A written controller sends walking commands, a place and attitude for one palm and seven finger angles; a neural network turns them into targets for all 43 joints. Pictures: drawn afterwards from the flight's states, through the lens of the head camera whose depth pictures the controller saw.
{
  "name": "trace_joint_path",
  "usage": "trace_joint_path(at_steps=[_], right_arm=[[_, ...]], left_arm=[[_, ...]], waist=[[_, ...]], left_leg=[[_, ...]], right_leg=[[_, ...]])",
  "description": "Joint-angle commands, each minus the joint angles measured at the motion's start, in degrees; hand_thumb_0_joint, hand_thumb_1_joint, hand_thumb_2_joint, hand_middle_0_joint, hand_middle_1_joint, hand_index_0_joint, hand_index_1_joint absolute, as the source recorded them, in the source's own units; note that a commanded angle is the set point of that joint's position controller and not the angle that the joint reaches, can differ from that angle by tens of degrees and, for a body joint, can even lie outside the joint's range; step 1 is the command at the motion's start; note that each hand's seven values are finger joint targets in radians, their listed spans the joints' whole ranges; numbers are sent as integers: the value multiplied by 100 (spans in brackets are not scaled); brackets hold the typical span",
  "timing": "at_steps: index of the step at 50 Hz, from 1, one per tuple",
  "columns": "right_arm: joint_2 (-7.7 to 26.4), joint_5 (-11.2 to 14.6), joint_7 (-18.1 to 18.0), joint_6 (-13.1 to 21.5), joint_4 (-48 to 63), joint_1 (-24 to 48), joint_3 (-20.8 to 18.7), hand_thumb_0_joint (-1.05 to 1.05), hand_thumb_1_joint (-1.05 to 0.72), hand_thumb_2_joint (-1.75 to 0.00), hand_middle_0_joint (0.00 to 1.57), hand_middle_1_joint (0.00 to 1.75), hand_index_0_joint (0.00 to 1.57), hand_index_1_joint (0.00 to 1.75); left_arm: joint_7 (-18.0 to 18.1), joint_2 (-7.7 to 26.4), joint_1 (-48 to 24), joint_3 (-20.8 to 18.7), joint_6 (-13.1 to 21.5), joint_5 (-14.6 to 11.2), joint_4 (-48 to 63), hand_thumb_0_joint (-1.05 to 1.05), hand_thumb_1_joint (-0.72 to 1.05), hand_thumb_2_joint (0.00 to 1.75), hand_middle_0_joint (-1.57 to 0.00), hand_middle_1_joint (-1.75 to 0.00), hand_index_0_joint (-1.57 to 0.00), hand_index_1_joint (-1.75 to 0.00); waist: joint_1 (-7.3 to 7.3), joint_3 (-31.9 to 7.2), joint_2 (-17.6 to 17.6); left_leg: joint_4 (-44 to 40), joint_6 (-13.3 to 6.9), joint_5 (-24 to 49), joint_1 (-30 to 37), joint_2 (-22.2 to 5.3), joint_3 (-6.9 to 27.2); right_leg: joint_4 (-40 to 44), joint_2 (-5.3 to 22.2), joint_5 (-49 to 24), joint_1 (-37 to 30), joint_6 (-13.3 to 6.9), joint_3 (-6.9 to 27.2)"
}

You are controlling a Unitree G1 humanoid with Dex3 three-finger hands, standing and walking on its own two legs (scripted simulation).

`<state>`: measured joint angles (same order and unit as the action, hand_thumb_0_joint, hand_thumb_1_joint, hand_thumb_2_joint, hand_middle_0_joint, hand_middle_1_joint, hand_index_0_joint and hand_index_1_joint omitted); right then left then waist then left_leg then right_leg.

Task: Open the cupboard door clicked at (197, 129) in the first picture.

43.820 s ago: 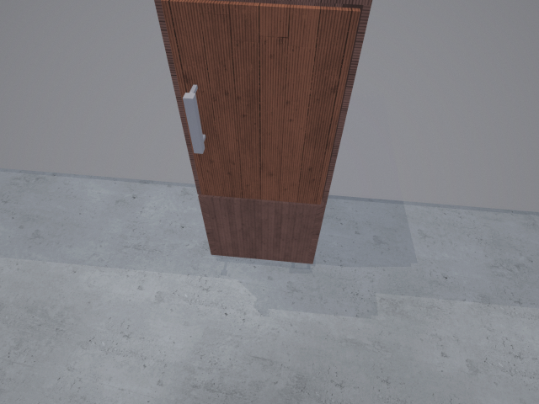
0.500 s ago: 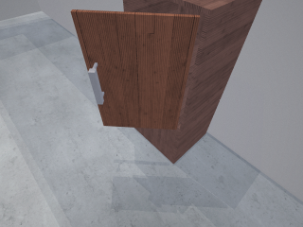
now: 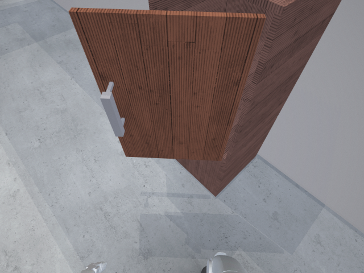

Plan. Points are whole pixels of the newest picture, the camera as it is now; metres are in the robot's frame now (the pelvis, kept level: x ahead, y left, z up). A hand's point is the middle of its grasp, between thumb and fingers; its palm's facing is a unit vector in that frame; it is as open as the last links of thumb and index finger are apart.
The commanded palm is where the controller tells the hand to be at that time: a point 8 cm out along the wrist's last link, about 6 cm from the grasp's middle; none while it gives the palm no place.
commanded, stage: come to a stop and stand still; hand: left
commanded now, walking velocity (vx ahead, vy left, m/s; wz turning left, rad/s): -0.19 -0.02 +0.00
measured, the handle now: (115, 110) +0.54 +0.22 -0.02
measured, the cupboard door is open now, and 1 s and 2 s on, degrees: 44 44 44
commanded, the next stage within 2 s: look again from close up in 0.78 s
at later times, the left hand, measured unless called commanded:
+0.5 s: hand out of the picture +0.04 +0.22 -0.18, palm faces +0.06 -0.96 -0.26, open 7.3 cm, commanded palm none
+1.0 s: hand out of the picture +0.01 +0.22 -0.16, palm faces +0.03 -0.97 -0.24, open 7.4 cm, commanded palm none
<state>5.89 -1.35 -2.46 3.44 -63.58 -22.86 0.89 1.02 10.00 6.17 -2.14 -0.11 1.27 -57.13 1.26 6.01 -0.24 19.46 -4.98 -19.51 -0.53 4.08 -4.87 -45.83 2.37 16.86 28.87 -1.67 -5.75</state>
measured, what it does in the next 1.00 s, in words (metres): steps on the spot: right foot, then left foot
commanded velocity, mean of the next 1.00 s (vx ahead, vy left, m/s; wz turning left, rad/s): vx -0.04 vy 0.02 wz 0.00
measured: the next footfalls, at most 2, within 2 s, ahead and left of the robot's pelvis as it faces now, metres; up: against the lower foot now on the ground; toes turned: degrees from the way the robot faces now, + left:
right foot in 0.08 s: +0.14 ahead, -0.08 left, +0.00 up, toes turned +4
left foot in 0.48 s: +0.03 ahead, +0.13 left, +0.00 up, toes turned +1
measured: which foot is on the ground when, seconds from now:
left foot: down 0.00-0.08, up 0.10-0.46, down 0.48-1.00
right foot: up 0.00-0.06, down 0.08-1.00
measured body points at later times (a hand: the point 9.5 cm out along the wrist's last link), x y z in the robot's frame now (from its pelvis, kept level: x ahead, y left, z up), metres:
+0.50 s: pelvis +0.01 +0.02 -0.01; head +0.01 +0.01 +0.44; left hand +0.04 +0.27 -0.16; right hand +0.09 -0.22 -0.16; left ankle -0.01 +0.13 -0.74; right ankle +0.10 -0.09 -0.74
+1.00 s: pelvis +0.01 +0.04 +0.00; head +0.02 +0.00 +0.45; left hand +0.01 +0.27 -0.14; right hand +0.00 -0.19 -0.17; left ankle -0.01 +0.13 -0.74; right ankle +0.10 -0.08 -0.74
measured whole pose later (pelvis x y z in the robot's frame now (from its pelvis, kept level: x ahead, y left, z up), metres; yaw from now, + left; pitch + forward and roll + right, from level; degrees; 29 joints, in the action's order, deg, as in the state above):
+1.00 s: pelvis +0.01 +0.04 +0.00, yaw +0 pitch -1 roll +2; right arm 11.7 -0.9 -1.1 0.2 -58.4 -19.5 -0.6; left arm 1.0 7.5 17.8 0.2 -0.7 0.8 -59.4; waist 0.4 1.9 -2.8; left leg 26.6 -3.1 -16.2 -9.3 3.9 -4.5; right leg -29.1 0.5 7.3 20.7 -0.1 4.7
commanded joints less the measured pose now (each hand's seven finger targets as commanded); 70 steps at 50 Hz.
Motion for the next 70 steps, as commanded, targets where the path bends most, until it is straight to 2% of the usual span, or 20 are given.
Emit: trace_joint_path(at_steps=[1,3,4,5,6,8,10,16,19,20,21,22,23,24,25,28,36,41,52,70], right_arm=[[1374,86,-75,-24,272,-160,-355,0,-90,-90,20,30,20,30],[1168,161,-51,-77,363,-109,-406,0,-90,-90,20,30,20,30],[790,161,-15,-127,379,-377,-373,0,-90,-90,20,30,20,30],[638,199,-45,-192,415,-466,-374,0,-90,-90,20,30,20,30],[532,174,-52,-297,416,-251,-359,0,-90,-90,20,30,20,30],[436,114,34,-480,383,-85,-358,0,-90,-90,20,30,20,30],[366,74,95,-566,376,-110,-357,0,-90,-90,20,30,20,30],[493,44,170,-530,695,288,-368,0,-90,-90,20,30,20,30],[433,61,165,-437,742,220,-356,0,-90,-90,20,30,20,30],[1083,88,153,-439,1089,225,-566,0,-90,-90,20,30,20,30],[704,78,155,-406,1359,405,-488,0,-90,-90,20,30,20,30],[704,54,141,-375,1362,501,-453,0,-90,-90,20,30,20,30],[830,54,131,-338,1327,312,-423,0,-90,-90,20,30,20,30],[1055,-3,125,-349,1516,448,-443,0,-90,-90,20,30,20,30],[1220,-28,110,-384,1674,752,-445,0,-90,-90,20,30,20,30],[1227,11,155,-386,1756,1170,-378,0,-90,-90,20,30,20,30],[1211,8,179,-323,1450,638,-328,0,-90,-90,20,30,20,30],[1107,1,163,-300,1189,347,-271,0,-90,-90,20,30,20,30],[1004,34,116,-160,689,196,-181,0,-90,-90,20,30,20,30],[917,58,12,-100,232,117,-139,0,-90,-90,20,30,20,30]], left_arm=[[86,612,800,-103,145,10,209,0,90,90,-20,-30,-20,-30],[156,888,1417,-181,170,33,82,0,90,90,-20,-30,-20,-30],[210,1032,1708,-213,174,30,34,0,90,90,-20,-30,-20,-30],[201,1107,1898,-204,164,-17,-11,0,90,90,-20,-30,-20,-30],[220,941,1479,-144,174,-32,96,0,90,90,-20,-30,-20,-30],[220,732,587,-90,98,-7,389,0,90,90,-20,-30,-20,-30],[218,730,400,-121,63,11,537,0,90,90,-20,-30,-20,-30],[135,1088,731,-269,3,79,562,0,90,90,-20,-30,-20,-30],[116,1065,795,-287,-43,79,538,0,90,90,-20,-30,-20,-30],[326,1294,1036,-228,-3,63,572,0,90,90,-20,-30,-20,-30],[326,1365,833,-220,-61,38,757,0,90,90,-20,-30,-20,-30],[268,1087,811,-158,-82,4,735,0,90,90,-20,-30,-20,-30],[245,856,670,-41,-86,-29,680,0,90,90,-20,-30,-20,-30],[181,551,747,17,-133,-41,715,0,90,90,-20,-30,-20,-30],[152,467,827,5,-131,-42,665,0,90,90,-20,-30,-20,-30],[66,445,1139,37,-177,49,444,0,90,90,-20,-30,-20,-30],[35,667,1283,8,-20,27,395,0,90,90,-20,-30,-20,-30],[42,672,1265,4,60,-19,322,0,90,90,-20,-30,-20,-30],[62,546,1159,73,122,-57,-25,0,90,90,-20,-30,-20,-30],[116,570,915,111,211,-99,-269,0,90,90,-20,-30,-20,-30]], waist=[[-455,-623,-386],[-685,-873,228],[-656,-1160,887],[-601,-1574,1076],[-429,-1328,908],[-94,-764,772],[27,-697,608],[-212,-951,796],[-161,-1042,864],[10,-2040,-439],[21,-1885,-714],[15,-1564,-972],[157,-1078,-1191],[-10,-567,-1521],[-154,-37,-749],[-310,540,-239],[-152,105,381],[-28,-134,291],[-101,-118,59],[-48,-483,206]], left_leg=[[859,31,6566,27,-1492,649],[1974,320,4948,-827,-1124,623],[3333,472,2047,-1900,-441,369],[4612,518,-1709,-2036,-5,429],[4787,446,-1796,-1923,-297,959],[4816,538,-1271,-1964,-502,801],[4480,604,-917,-1824,-475,558],[3171,690,-716,-1939,-449,237],[1920,652,-346,-1372,-359,94],[2162,776,-565,-1158,-191,-168],[1387,599,-507,-1174,-339,103],[581,512,-24,-813,-324,19],[9,384,91,-880,-839,555],[-339,78,126,-1528,-1595,1428],[-428,-190,409,-2283,-1882,1516],[-652,-42,-1096,-3136,-1431,1295],[-334,71,-1456,-2207,-872,1070],[-58,119,-871,-1663,-695,927],[-435,169,-555,-1783,-854,1084],[-62,318,1316,-945,-910,727]], right_leg=[[1262,-251,-1083,-1299,-137,-72],[1610,309,-3138,-2477,-432,459],[1365,1481,-5800,-3262,-1061,1825],[1725,2477,-6984,-3197,-1811,2400],[2038,2382,-5838,-2428,-1876,2307],[2468,1789,-3859,-1211,-1437,1570],[2621,1463,-3095,-743,-1144,1174],[2738,1359,-1437,-1116,-1055,1516],[2646,1178,-635,-1023,-878,1550],[2570,1526,-1654,-1955,-650,2191],[2075,1283,-7,-1593,-747,1963],[1967,931,504,-945,-540,1527],[1505,476,610,-629,-267,951],[1091,-6,663,-467,30,326],[900,-151,345,-733,71,237],[850,-107,-132,-1235,49,452],[2005,21,694,-1044,-72,1274],[2325,113,913,-797,-166,1714],[2207,121,115,-1392,-134,1582],[2040,320,-2262,-2029,-204,1463]])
